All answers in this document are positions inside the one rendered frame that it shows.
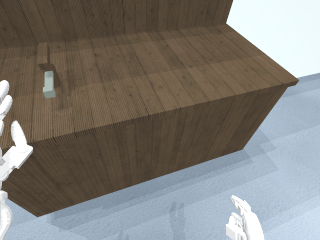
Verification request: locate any robot right hand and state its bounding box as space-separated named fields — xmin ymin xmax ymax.
xmin=226 ymin=195 xmax=265 ymax=240

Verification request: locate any counter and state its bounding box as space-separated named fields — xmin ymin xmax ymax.
xmin=0 ymin=0 xmax=299 ymax=217

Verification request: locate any left robot forearm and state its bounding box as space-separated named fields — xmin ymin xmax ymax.
xmin=0 ymin=190 xmax=13 ymax=240

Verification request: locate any robot left hand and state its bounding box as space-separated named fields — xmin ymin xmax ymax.
xmin=0 ymin=80 xmax=33 ymax=190

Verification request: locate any tap lever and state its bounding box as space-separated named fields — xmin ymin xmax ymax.
xmin=43 ymin=71 xmax=56 ymax=99

